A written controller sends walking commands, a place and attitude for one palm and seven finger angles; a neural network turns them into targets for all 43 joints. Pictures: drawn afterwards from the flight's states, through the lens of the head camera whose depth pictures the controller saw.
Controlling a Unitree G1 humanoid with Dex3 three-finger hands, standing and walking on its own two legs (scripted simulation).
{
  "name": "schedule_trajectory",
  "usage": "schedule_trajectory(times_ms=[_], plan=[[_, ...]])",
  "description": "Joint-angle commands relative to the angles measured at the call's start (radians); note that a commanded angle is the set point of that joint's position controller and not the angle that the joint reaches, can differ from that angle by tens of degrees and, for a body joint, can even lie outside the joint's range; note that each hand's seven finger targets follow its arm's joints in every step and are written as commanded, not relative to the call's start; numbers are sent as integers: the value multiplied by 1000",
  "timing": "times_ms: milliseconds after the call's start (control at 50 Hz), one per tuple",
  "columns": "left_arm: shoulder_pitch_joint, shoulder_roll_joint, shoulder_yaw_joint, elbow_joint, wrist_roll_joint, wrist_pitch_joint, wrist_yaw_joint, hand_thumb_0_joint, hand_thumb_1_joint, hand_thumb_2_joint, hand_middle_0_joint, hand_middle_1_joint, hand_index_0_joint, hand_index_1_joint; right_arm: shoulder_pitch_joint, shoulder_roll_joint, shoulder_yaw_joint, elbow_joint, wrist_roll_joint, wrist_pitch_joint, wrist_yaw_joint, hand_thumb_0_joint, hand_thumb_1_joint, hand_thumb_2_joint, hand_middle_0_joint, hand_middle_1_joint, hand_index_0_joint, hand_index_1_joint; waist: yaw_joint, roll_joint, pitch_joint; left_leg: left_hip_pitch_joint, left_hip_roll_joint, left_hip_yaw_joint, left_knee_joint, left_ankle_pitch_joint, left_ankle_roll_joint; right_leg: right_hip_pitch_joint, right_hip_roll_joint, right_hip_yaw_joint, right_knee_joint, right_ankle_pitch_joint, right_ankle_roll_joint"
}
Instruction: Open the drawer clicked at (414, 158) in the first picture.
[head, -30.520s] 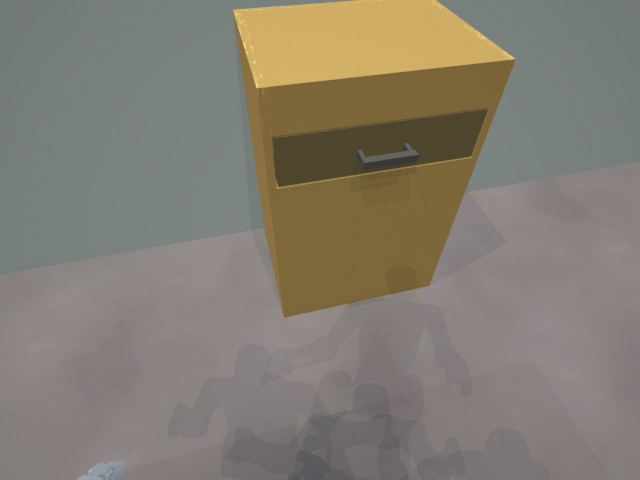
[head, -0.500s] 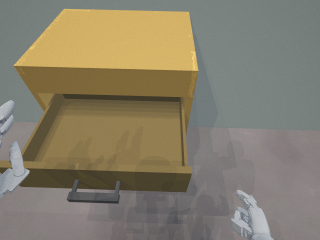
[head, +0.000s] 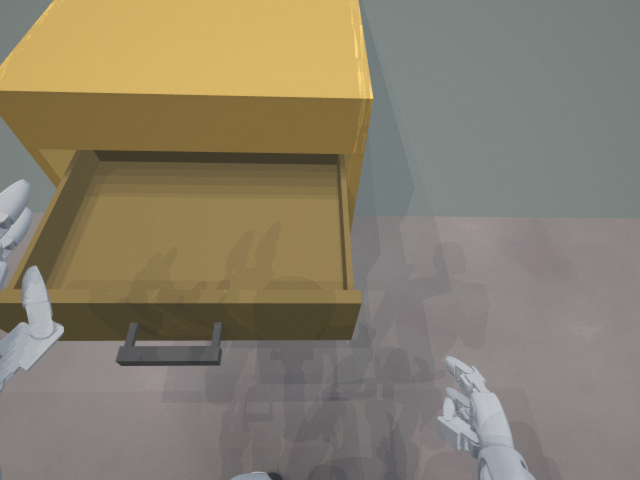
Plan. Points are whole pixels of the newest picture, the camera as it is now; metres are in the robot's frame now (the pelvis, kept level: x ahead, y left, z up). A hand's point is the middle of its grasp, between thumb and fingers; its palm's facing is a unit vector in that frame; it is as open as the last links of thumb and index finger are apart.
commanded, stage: step back with the hand held close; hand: left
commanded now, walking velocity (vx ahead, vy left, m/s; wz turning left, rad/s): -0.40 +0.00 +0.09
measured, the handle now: (173, 342) +0.29 +0.24 -0.08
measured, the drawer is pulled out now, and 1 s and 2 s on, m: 0.28 0.28 0.28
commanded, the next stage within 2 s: stop stepping back and stand still in 0.30 s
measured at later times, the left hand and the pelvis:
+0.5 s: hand out of the picture +0.07 +0.18 +0.17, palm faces +0.31 -0.78 -0.54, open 7.4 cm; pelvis -0.12 -0.06 -0.01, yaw +2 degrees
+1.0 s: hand out of the picture -0.02 +0.16 +0.18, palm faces +0.44 -0.73 -0.52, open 7.4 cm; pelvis -0.18 -0.09 -0.01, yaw +6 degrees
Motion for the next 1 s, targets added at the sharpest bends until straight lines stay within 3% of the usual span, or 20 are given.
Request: schedule_trajectory(times_ms=[0, 40, 60, 100, 160, 260, 300, 340, 400, 480, 520, 540, 580, 720, 780, 820, 860, 900, 960, 980], plan=[[111, 172, 141, -263, -20, -64, -11, 0, 900, 900, -200, -300, -200, -300, -52, -184, -76, -159, 14, -9, 2, 0, -900, -900, 200, 300, 200, 300, -3, 135, -320, 336, 180, -150, 35, 673, 53, 34, -29, -20, -144, 336, -3], [155, 207, 173, -258, -38, -63, -12, 0, 900, 900, -200, -300, -200, -300, -64, -160, -77, -196, 47, 18, -6, 0, -900, -900, 200, 300, 200, 300, -11, -165, -368, 150, 27, 1, 234, 304, -7, 161, -205, 74, -137, 922, -42], [176, 230, 201, -219, -44, -59, 0, 0, 900, 900, -200, -300, -200, -300, -75, -156, -78, -211, 71, 20, -14, 0, -900, -900, 200, 300, 200, 300, -9, -255, -357, 7, -52, -10, 417, -191, -23, 163, -334, 156, -115, 1153, -87], [241, 216, 203, -171, -47, -42, 18, 0, 900, 900, -200, -300, -200, -300, -91, -110, -41, -211, 55, 28, -33, 0, -900, -900, 200, 300, 200, 300, -8, -178, -288, -185, -52, -94, 551, -369, -12, 190, -386, 156, -82, 1204, -155], [158, 184, 160, -180, -11, -27, 42, 0, 900, 900, -200, -300, -200, -300, -109, -105, -15, -195, 38, 58, -64, 0, -900, -900, 200, 300, 200, 300, -43, -115, -204, -163, -44, -28, 350, -341, -21, 196, -299, 71, -35, 1260, -136], [158, 178, 103, -242, -7, -3, 53, 0, 900, 900, -200, -300, -200, -300, -63, -156, -73, -172, 50, 69, -78, 0, -900, -900, 200, 300, 200, 300, -54, -29, -224, 126, 26, -27, -124, 258, -7, 145, -187, -7, 55, 885, -19], [160, 168, 92, -302, -9, -33, 36, 0, 900, 900, -200, -300, -200, -300, -34, -196, -105, -189, 62, 35, -53, 0, -900, -900, 200, 300, 200, 300, -29, 145, -271, 283, 217, -148, -132, 765, 68, -1, -82, -3, 182, 245, 38], [188, 189, 149, -290, -9, -51, 35, 0, 900, 900, -200, -300, -200, -300, -23, -167, -111, -163, 32, -11, -36, 0, -900, -900, 200, 300, 200, 300, -20, 265, -270, 329, 295, -225, -96, 927, 125, -139, -40, 11, 265, -110, 8], [178, 177, 157, -319, -10, -39, 33, 0, 900, 900, -200, -300, -200, -300, -1, -163, -101, -139, 21, -32, -25, 0, -900, -900, 200, 300, 200, 300, -16, 238, -241, 279, 275, -188, -89, 750, 123, -99, -41, 4, 235, -84, 8], [143, 158, 131, -258, -19, -12, 37, 0, 900, 900, -200, -300, -200, -300, -12, -184, -78, -185, 48, -26, -25, 0, -900, -900, 200, 300, 200, 300, -22, 78, -112, -1, 138, -84, -31, -143, 46, 104, -79, -13, -114, 94, 12], [89, 169, 121, -184, -30, 7, 43, 0, 900, 900, -200, -300, -200, -300, 24, -175, -83, -171, 54, -13, -39, 0, -900, -900, 200, 300, 200, 300, -42, -224, -82, 82, -54, -19, 377, -284, -27, -209, -291, 332, -395, -305, -104], [56, 147, 84, -164, -29, 18, 46, 0, 900, 900, -200, -300, -200, -300, 12, -174, -85, -156, 47, -7, -44, 0, -900, -900, 200, 300, 200, 300, -43, -221, -53, 81, -55, -65, 554, -248, -20, -283, -355, 397, -447, -341, -132], [18, 149, 82, -117, -21, 23, 49, 0, 900, 900, -200, -300, -200, -300, 9, -156, -61, -135, 27, 5, -49, 0, -900, -900, 200, 300, 200, 300, -69, -135, -49, 32, -34, -84, 565, -215, -19, -243, -321, 280, -398, -270, -136], [35, 138, 42, -160, 31, -5, 58, 0, 900, 900, -200, -300, -200, -300, 48, -172, -46, -146, 2, -22, -56, 0, -900, -900, 200, 300, 200, 300, -47, -38, -101, 185, -50, 21, -172, -220, 62, -13, -205, 155, -300, -216, -55], [33, 175, 68, -243, 25, -38, 51, 0, 900, 900, -200, -300, -200, -300, 46, -222, -77, -180, 15, -41, -41, 0, -900, -900, 200, 300, 200, 300, -34, 221, -132, 203, 152, -196, -265, -89, 115, 26, -44, 24, 51, 36, 9], [106, 181, 106, -176, 22, -23, 50, 0, 900, 900, -200, -300, -200, -300, 28, -175, -65, -160, 31, -40, -32, 0, -900, -900, 200, 300, 200, 300, -34, 255, -99, 72, 197, -246, -305, -316, 136, -7, -34, -19, 161, -61, 10], [55, 193, 120, -204, 20, -23, 48, 0, 900, 900, -200, -300, -200, -300, 25, -189, -71, -157, 35, -45, -37, 0, -900, -900, 200, 300, 200, 300, -40, 199, -21, -2, 171, -195, -242, -251, 126, 43, -25, -25, 90, 28, -1], [65, 172, 114, -102, 13, -26, 43, 0, 900, 900, -200, -300, -200, -300, 30, -202, -75, -140, 38, -48, -43, 0, -900, -900, 200, 300, 200, 300, -36, 40, 14, -49, 96, -136, -137, -238, 94, 104, -47, 71, -75, 23, -15], [1, 172, 104, -51, 10, -50, 36, 0, 900, 900, -200, -300, -200, -300, 51, -195, -94, -136, 43, -31, -38, 0, -900, -900, 200, 300, 200, 300, -35, -170, 21, -26, -61, -24, 283, -311, 38, -63, -294, 521, -468, -467, -52], [-24, 154, 89, -37, 15, -63, 33, 0, 900, 900, -200, -300, -200, -300, 63, -194, -94, -120, 37, -27, -31, 0, -900, -900, 200, 300, 200, 300, -49, -169, -6, -35, -55, -54, 390, -270, 36, -59, -308, 504, -470, -405, -40]])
